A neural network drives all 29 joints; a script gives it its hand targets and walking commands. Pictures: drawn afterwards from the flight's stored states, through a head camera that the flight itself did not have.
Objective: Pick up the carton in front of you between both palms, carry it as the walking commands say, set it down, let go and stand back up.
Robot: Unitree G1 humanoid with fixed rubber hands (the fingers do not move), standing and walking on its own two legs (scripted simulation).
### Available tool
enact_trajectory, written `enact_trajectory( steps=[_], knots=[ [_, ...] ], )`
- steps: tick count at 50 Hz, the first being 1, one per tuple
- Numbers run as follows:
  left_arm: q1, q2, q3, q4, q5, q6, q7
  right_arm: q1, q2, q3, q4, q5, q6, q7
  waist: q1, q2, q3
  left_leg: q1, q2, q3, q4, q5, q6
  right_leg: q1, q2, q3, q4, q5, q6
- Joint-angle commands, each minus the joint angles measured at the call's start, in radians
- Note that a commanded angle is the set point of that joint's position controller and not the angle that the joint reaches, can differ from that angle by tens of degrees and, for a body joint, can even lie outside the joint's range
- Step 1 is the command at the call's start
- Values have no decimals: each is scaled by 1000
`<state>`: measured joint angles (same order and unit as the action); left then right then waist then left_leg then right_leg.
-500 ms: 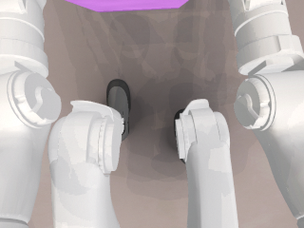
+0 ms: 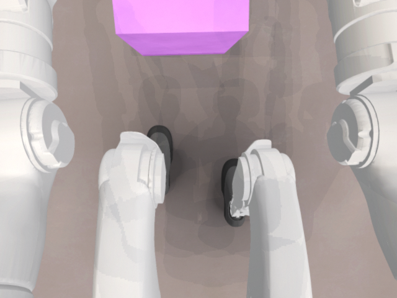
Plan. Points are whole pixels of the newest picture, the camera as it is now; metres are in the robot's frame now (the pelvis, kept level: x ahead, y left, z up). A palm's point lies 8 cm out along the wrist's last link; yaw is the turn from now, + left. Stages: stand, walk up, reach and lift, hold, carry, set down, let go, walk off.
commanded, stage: set down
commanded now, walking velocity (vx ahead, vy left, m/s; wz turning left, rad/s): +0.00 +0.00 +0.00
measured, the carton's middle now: out of the picture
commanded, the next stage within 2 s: let go in 0.70 s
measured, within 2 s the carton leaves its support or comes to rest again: neither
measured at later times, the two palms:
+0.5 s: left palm out of the picture +0.55 +0.29 +0.03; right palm out of the picture +0.61 -0.10 +0.04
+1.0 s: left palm out of the picture +0.49 +0.29 +0.13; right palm out of the picture +0.55 -0.12 +0.15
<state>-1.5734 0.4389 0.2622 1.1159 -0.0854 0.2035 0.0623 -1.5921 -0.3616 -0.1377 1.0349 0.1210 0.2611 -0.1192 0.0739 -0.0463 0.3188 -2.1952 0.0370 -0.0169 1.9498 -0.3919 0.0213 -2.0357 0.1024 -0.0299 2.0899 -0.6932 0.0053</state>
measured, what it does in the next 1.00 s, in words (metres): rises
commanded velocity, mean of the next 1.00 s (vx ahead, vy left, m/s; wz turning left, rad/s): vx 0.00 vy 0.00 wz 0.00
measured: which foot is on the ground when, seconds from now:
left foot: down 0.00-1.00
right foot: down 0.00-1.00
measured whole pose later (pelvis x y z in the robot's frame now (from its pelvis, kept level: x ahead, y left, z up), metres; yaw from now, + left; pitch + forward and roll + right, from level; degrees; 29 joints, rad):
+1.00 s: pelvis +0.07 +0.02 +0.26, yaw +2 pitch +42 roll -3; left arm -0.84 0.23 0.30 0.70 0.12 0.18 -0.05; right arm -0.90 -0.20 -0.29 0.71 -0.12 0.20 -0.04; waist 0.06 -0.01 -0.02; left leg -1.44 0.00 -0.01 0.90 -0.19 0.04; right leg -1.31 0.06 0.03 0.97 -0.39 0.02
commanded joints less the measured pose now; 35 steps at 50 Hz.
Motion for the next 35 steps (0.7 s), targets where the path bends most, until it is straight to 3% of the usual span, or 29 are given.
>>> enact_trajectory(
  steps=[1,3,4,5,6,7,8,9,10,11,12,13,14,16,17,18,20,22,23,24,25,26,27,29,30,32,33,34,35],
  knots=[
    [-239,83,65,-112,58,-29,-32,-226,-122,-128,-63,-70,-37,17,25,114,-1188,986,-46,11,-104,272,-15,58,3,-30,-349,161,17],
    [-168,14,32,-52,50,-13,-50,-199,6,-73,-38,-56,-35,37,58,50,-1063,861,-56,32,-169,222,0,57,-5,-6,-408,135,17],
    [-161,-9,49,-113,49,-21,-50,-195,-6,-108,-72,-76,-47,41,2,31,-1168,936,-60,22,-207,210,-13,144,6,-62,-400,152,27],
    [-175,51,87,-131,110,-16,-46,-227,-70,-127,-56,-83,-20,29,91,71,-1158,871,-54,52,-192,251,-18,96,0,-8,-431,171,25],
    [-194,70,94,-214,75,-8,-39,-172,-79,-171,-104,-134,-27,22,-29,19,-1330,1027,-59,34,-224,246,-26,214,7,-63,-459,179,39],
    [-168,93,82,-141,95,-1,-33,-215,-59,-132,-65,-92,-21,25,66,16,-1248,969,-67,41,-261,222,-11,124,8,-50,-467,124,33],
    [-149,42,88,-155,84,10,-30,-160,-70,-132,-139,-98,-22,19,3,39,-1341,1065,-58,47,-268,241,-33,232,5,-60,-502,167,24],
    [-114,77,98,-129,98,21,-16,-153,-67,-110,-132,-112,-17,17,32,-37,-1401,1131,-71,29,-312,283,-12,241,4,-72,-511,181,44],
    [-127,108,104,-326,85,11,-18,-170,-98,-146,-307,-97,-23,4,-3,66,-1546,1179,-73,41,-295,347,-26,314,16,-57,-514,271,29],
    [-117,70,75,-267,61,24,-13,-131,-93,-105,-244,-111,-8,0,20,12,-1610,1328,-75,25,-310,433,-16,298,17,-75,-537,291,39],
    [-87,68,93,-392,66,15,-2,-155,-125,-101,-344,-87,-18,4,62,83,-1668,1346,-88,37,-326,501,-27,300,18,-54,-535,324,37],
    [-100,108,53,-397,42,15,-5,-113,-84,-75,-309,-76,-21,11,-6,48,-1579,1394,-76,-10,-348,487,-14,271,29,-81,-556,316,30],
    [-37,31,51,-320,40,29,-7,-101,-80,-73,-270,-67,-17,13,60,84,-1522,1360,-78,29,-380,538,-32,288,29,-53,-603,335,28],
    [-13,-15,22,-356,20,20,-19,-67,-89,-133,-315,-97,-20,33,-37,114,-1442,1446,-60,-13,-396,586,-31,167,33,-84,-627,306,42],
    [-49,13,40,-436,45,11,-18,-8,-61,-109,-268,-63,-30,33,-18,159,-1517,1442,-65,11,-387,610,-44,232,37,-27,-645,375,14],
    [11,37,84,-426,48,4,-17,-22,-119,-86,-305,-99,-41,31,17,47,-1598,1464,-72,-1,-406,619,-38,278,27,-57,-644,344,38],
    [41,47,58,-399,49,4,-26,-51,-85,-104,-279,-79,-34,33,66,70,-1513,1396,-75,2,-451,668,-38,285,26,-18,-692,398,29],
    [36,39,42,-344,56,22,-29,45,-72,-123,-209,-72,-27,48,15,127,-1444,1511,-57,-23,-509,630,-29,240,31,-38,-764,332,33],
    [54,28,102,-396,51,20,-31,7,-73,-94,-297,-86,-41,52,3,16,-1500,1456,-76,-2,-545,585,-35,362,28,-39,-770,361,38],
    [85,42,86,-398,79,18,-34,30,-85,-82,-320,-67,-34,55,69,36,-1517,1480,-76,8,-562,580,-28,368,24,-54,-773,363,45],
    [79,60,78,-367,70,18,-44,9,-55,-81,-262,-98,-25,58,18,-12,-1445,1387,-73,25,-592,522,-30,417,15,-52,-814,359,48],
    [88,2,59,-297,50,26,-52,44,-47,-119,-232,-76,-33,64,-13,84,-1352,1426,-69,7,-641,497,-38,363,16,-27,-853,323,33],
    [79,9,66,-347,47,11,-54,28,-34,-90,-224,-71,-43,78,44,44,-1327,1379,-69,18,-660,485,-36,400,6,-20,-855,335,31],
    [81,28,122,-408,51,-5,-56,-30,-93,-119,-323,-105,-49,77,33,-20,-1432,1319,-80,40,-661,510,-33,548,-2,1,-887,415,40],
    [47,37,86,-308,67,13,-55,-28,-66,-143,-284,-106,-43,72,37,33,-1410,1400,-64,3,-673,540,-16,495,4,18,-915,399,34],
    [96,25,116,-326,98,3,-57,-4,-48,-111,-228,-95,-36,89,40,6,-1418,1387,-71,30,-720,495,-23,570,-6,-6,-942,394,53],
    [105,54,142,-383,85,0,-61,22,-59,-111,-218,-124,-33,84,31,-79,-1417,1378,-68,23,-770,460,-24,657,-13,-13,-971,417,51],
    [135,-51,91,-267,71,12,-76,74,-5,-111,-228,-110,-33,88,5,-1,-1368,1405,-60,15,-777,515,-20,593,-8,8,-1012,419,44],
    [138,-26,113,-414,97,2,-63,81,-88,-172,-239,-173,-38,86,-7,32,-1409,1534,-69,-18,-815,550,-34,561,-6,-11,-1013,410,31]
  ],
)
